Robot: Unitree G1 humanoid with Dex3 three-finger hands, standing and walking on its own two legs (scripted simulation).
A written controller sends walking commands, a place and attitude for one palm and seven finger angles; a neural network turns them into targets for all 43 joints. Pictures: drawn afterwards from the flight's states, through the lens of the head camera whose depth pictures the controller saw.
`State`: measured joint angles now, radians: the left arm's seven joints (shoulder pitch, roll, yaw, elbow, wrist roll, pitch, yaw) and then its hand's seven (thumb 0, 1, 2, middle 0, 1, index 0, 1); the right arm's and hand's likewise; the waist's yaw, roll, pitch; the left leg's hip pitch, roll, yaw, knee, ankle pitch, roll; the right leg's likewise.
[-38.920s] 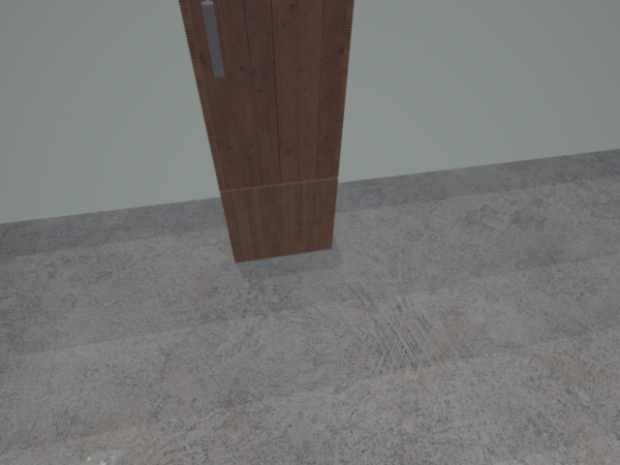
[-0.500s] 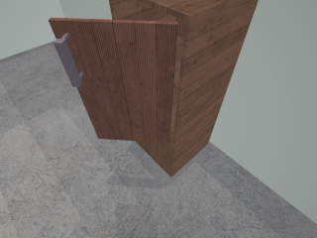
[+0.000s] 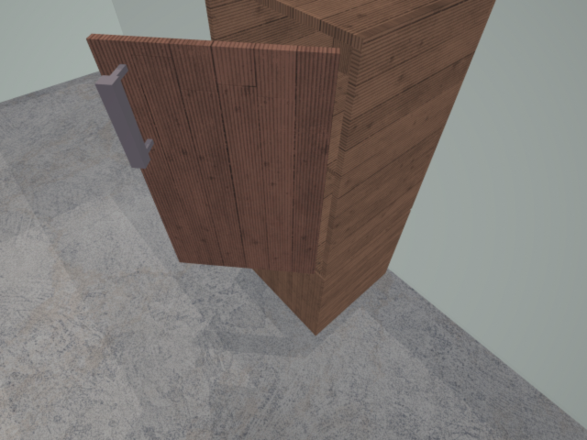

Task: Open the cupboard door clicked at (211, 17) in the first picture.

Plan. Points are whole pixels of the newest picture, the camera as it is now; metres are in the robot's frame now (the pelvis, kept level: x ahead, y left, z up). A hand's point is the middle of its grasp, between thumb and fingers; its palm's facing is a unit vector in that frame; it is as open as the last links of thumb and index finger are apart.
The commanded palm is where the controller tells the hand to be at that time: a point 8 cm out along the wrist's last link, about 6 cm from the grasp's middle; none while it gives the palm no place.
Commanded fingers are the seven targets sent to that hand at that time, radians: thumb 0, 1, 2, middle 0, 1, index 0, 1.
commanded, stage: come to a stop and stand still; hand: left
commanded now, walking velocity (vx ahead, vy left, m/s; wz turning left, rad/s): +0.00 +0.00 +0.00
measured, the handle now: (131, 118) +0.55 +0.31 +0.13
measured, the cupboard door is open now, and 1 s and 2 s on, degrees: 43 43 43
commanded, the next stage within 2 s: look again from close up in 0.36 s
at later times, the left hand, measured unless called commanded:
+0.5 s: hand out of the picture +0.01 +0.18 -0.18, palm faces +0.03 -0.98 -0.21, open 7.3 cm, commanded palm none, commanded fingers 0.00 0.90 0.90 -0.20 -0.30 -0.20 -0.30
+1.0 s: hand out of the picture -0.04 +0.24 -0.18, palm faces -0.01 -0.98 -0.19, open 7.3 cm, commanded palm none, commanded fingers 0.00 0.90 0.90 -0.20 -0.30 -0.20 -0.30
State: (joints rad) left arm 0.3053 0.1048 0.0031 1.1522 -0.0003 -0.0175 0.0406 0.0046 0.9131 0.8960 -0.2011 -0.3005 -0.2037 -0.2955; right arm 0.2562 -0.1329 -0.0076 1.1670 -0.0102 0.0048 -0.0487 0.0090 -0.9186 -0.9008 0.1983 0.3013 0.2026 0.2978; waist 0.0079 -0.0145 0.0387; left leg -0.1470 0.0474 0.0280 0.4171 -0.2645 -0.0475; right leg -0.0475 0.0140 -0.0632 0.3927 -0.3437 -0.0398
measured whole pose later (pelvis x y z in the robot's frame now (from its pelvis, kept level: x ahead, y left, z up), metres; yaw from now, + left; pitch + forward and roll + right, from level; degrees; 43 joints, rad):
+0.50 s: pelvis +0.01 +0.01 +0.00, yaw -1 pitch +1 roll +0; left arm 0.28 0.13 0.00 1.12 0.01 -0.03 0.06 0.01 0.92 0.90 -0.20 -0.30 -0.20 -0.30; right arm 0.25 -0.15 0.00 1.14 -0.01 0.01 -0.04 0.01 -0.92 -0.90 0.20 0.30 0.20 0.30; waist 0.01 0.00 0.04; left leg -0.19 0.04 0.05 0.50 -0.29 -0.02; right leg -0.05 0.00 -0.05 0.39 -0.35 -0.01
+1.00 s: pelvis -0.05 +0.07 +0.00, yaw -2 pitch -1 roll +0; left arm 0.32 0.19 -0.01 1.03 0.02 0.01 0.03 0.00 0.91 0.90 -0.20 -0.30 -0.20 -0.30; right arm 0.27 -0.16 0.00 1.04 -0.01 0.00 -0.01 0.01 -0.92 -0.90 0.20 0.30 0.20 0.30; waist 0.01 -0.04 0.00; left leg -0.25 -0.01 0.09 0.51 -0.25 0.05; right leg -0.16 -0.05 -0.02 0.49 -0.31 0.04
